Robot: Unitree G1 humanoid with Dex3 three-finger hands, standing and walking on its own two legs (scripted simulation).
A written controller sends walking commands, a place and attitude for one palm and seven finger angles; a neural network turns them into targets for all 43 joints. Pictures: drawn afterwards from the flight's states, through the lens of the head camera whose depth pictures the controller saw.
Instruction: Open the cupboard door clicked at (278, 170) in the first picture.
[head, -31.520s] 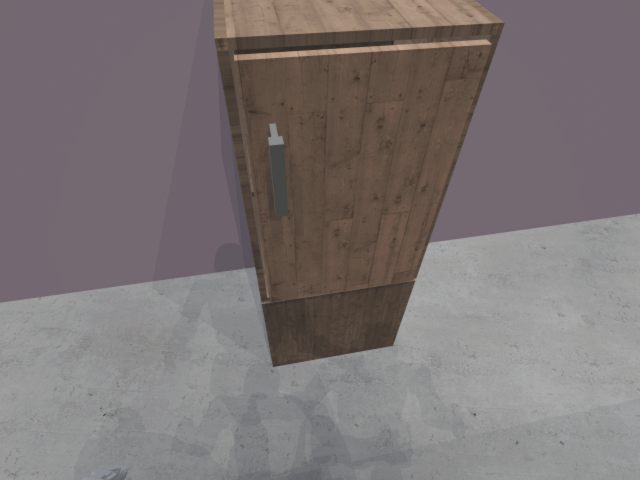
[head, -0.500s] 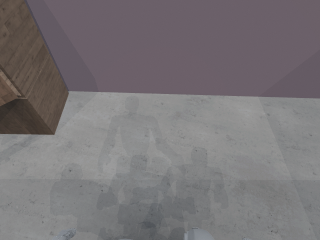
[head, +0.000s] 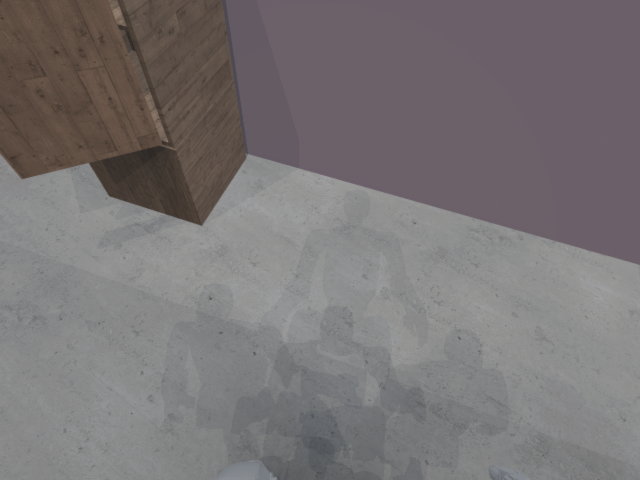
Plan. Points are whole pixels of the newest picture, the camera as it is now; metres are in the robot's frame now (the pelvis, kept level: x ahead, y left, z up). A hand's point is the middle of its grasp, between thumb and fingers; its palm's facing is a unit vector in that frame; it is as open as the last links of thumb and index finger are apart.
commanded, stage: turn to face it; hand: left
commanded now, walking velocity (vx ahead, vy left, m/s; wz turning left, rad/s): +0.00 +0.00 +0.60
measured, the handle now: out of the picture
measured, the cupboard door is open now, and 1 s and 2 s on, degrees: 43 43 43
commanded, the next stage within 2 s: take the last steps up to it in 0.72 s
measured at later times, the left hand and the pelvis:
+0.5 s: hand out of the picture +0.09 +0.21 -0.15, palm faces +0.25 -0.93 -0.28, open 7.3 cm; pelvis +0.02 -0.02 +0.00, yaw +16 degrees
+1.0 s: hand out of the picture -0.05 +0.20 -0.17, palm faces +0.50 -0.84 -0.22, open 7.4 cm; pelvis +0.03 +0.01 +0.01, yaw +28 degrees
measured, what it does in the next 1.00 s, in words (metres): steps on the spot, turning left: left foot, then right foot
